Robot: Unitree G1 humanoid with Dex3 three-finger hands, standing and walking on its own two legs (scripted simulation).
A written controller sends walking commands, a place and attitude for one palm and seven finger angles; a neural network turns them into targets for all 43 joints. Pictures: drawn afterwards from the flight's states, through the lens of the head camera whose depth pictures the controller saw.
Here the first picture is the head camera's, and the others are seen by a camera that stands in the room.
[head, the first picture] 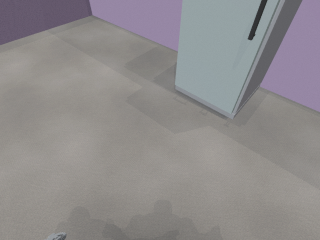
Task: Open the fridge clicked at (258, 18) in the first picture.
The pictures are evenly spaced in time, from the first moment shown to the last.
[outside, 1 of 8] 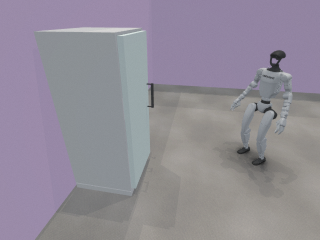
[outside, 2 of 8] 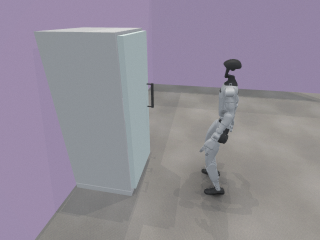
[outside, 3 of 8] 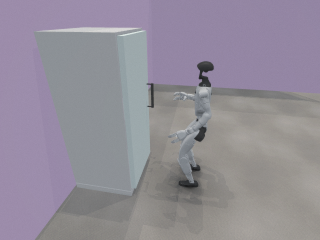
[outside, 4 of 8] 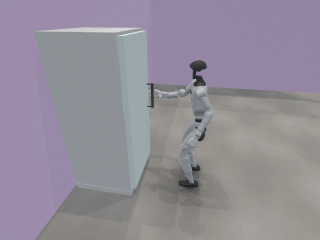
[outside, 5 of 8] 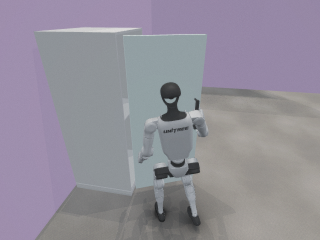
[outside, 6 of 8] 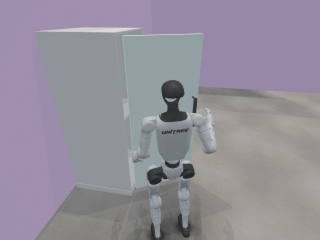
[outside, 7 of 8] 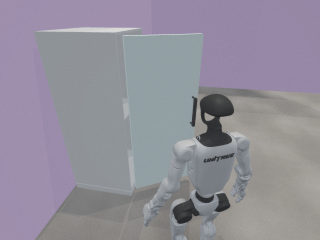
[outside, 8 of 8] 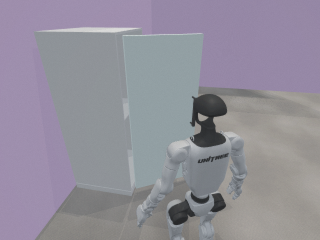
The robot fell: no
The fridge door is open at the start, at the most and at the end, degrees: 0 66 60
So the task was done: yes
